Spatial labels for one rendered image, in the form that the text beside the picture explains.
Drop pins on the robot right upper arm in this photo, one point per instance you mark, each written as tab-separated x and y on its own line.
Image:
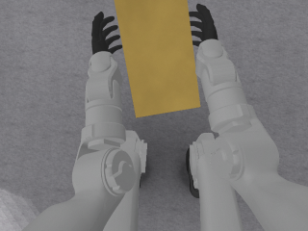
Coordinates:
249	162

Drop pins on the robot right thigh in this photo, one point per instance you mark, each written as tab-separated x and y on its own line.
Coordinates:
219	209

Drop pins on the robot thigh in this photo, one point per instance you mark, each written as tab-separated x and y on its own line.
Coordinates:
126	215
219	209

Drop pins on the robot right forearm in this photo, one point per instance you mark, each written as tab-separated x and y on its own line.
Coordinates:
223	91

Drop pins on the carton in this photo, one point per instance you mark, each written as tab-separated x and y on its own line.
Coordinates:
157	43

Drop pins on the robot left upper arm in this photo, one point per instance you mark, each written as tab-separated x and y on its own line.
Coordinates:
100	180

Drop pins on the robot left thigh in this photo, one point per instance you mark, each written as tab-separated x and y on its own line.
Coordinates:
126	215

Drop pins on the robot right hand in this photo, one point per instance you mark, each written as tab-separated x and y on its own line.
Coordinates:
207	26

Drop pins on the robot left hand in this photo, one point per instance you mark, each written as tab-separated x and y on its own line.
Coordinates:
99	42

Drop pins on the robot left forearm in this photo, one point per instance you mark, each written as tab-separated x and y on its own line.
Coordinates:
103	106

